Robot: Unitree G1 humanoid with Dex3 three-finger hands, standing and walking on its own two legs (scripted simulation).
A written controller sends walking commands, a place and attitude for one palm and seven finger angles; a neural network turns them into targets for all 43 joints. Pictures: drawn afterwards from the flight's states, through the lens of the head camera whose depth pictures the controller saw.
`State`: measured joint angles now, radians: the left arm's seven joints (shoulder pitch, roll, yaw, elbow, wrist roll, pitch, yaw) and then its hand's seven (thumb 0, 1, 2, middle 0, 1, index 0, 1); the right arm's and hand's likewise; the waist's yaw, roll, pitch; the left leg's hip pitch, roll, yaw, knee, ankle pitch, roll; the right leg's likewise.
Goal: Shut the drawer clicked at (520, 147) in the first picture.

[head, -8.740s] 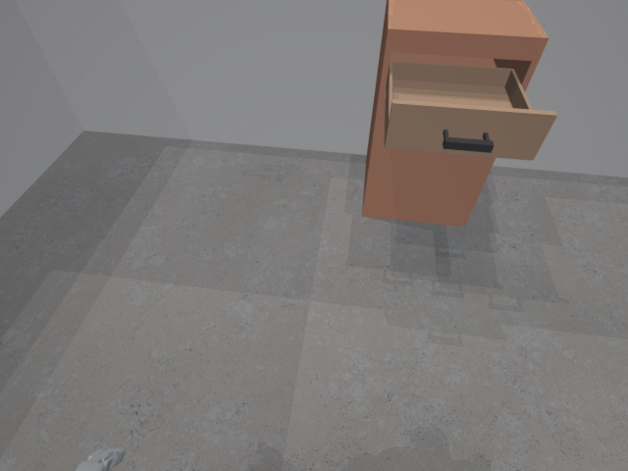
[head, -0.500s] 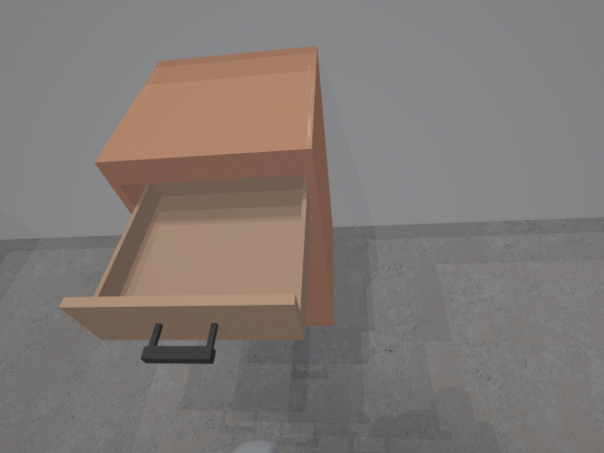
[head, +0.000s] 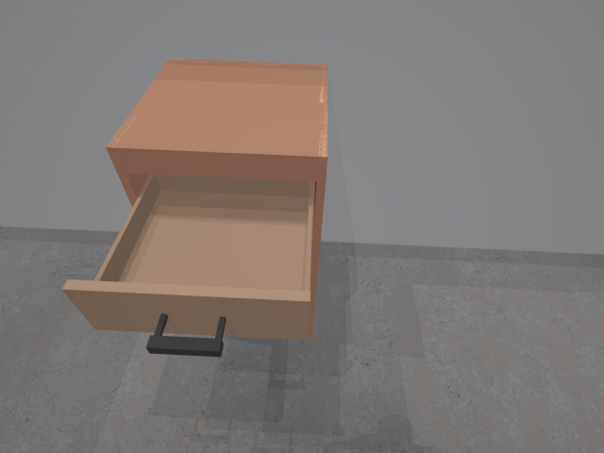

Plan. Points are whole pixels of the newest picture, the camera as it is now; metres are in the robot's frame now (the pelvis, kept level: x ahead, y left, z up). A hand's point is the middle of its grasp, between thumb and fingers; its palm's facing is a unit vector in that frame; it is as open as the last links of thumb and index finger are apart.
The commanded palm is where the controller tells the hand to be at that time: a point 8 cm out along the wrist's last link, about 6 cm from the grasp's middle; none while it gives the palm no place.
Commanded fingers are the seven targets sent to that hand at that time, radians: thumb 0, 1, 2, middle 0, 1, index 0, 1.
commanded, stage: look again from close up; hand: left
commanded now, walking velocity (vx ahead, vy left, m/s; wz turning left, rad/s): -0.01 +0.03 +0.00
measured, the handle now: (189, 333) +0.33 +0.22 -0.11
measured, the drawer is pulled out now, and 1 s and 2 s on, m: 0.30 0.30 0.30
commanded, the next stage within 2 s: raise the hand and make a fist in 0.60 s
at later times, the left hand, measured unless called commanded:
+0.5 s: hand out of the picture +0.03 +0.17 -0.17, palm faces +0.03 -0.97 -0.23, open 7.3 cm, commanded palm none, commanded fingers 0.00 0.90 0.90 -0.20 -0.30 -0.20 -0.30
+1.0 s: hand (187, 424) +0.16 +0.15 -0.02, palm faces -0.02 -1.00 +0.01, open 6.6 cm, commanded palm +0.11 +0.22 -0.06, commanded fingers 0.00 0.90 0.90 -0.52 -0.65 -0.52 -0.65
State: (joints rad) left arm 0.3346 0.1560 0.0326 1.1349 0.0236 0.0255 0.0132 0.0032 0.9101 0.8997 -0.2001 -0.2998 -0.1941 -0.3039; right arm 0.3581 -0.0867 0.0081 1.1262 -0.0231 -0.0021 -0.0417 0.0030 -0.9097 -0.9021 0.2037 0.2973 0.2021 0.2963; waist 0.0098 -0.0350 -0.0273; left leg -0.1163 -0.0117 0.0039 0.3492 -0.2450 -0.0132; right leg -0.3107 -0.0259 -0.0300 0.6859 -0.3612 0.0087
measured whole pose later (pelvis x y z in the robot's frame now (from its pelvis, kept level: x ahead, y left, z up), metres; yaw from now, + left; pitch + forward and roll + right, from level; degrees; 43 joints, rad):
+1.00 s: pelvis -0.05 +0.01 -0.06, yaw +0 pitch +10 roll +1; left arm 0.35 0.11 0.05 0.17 -0.20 -0.60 -0.22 0.00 0.91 0.90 -0.34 -0.45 -0.33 -0.46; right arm 0.17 -0.26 -0.06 0.60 0.00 -0.31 0.00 0.01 -0.91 -0.90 0.21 0.30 0.20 0.30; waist -0.01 -0.02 -0.14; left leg -0.71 0.00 0.03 0.98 -0.44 0.00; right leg -0.75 -0.03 -0.04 1.00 -0.43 -0.03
